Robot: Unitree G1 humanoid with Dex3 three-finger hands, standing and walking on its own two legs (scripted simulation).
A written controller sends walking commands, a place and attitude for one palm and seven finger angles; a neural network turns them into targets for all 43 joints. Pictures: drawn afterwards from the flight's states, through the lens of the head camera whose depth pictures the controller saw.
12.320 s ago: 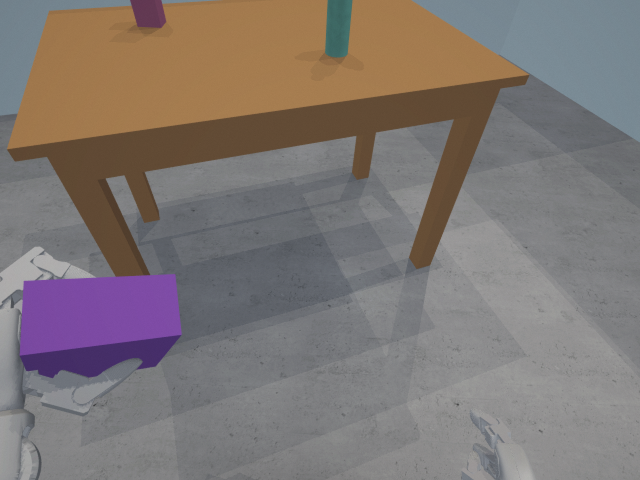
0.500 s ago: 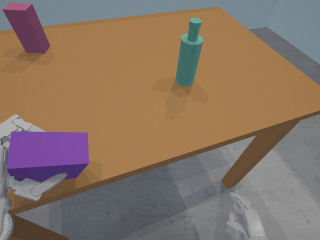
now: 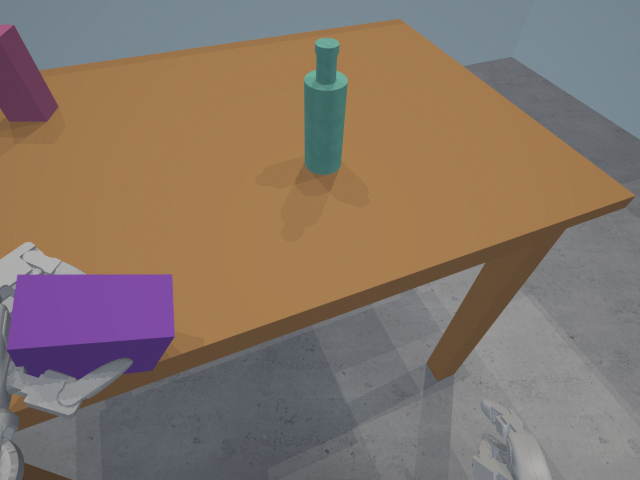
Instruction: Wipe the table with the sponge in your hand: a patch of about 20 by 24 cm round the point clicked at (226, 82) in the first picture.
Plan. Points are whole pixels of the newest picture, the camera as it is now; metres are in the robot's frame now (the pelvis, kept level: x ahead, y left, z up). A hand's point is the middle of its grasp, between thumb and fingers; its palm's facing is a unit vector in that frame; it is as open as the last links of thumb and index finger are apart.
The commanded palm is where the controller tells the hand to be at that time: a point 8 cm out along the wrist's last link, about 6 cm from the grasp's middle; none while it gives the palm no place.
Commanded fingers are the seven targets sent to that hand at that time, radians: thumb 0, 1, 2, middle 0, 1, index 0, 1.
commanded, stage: come to a stop and stand still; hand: left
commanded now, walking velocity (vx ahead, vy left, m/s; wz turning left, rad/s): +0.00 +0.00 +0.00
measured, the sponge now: (118, 330) +0.23 +0.21 +0.14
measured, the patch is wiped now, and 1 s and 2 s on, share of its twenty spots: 0.00 0.00 0.00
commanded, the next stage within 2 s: look again from close up in 1.30 s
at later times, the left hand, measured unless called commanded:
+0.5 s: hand (13, 311) +0.23 +0.29 +0.17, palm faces +0.33 -0.82 -0.46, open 10.0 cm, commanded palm +0.15 +0.32 +0.18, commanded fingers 0.00 0.10 1.30 -1.20 -1.60 -1.20 -1.60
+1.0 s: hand out of the picture +0.20 +0.36 +0.16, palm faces +0.38 -0.85 -0.36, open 10.0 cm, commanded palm +0.14 +0.40 +0.18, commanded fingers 0.00 0.10 1.30 -1.20 -1.60 -1.20 -1.60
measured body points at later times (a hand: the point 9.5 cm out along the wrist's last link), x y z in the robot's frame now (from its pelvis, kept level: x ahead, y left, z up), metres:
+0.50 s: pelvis -0.02 +0.05 +0.01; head +0.03 +0.04 +0.45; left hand +0.20 +0.33 +0.19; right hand +0.16 -0.19 -0.08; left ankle -0.02 +0.14 -0.73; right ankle +0.00 -0.04 -0.73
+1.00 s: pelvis -0.02 +0.12 +0.00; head +0.00 +0.14 +0.45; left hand +0.18 +0.41 +0.18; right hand +0.17 -0.08 -0.07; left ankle -0.02 +0.14 -0.73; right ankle +0.00 -0.04 -0.73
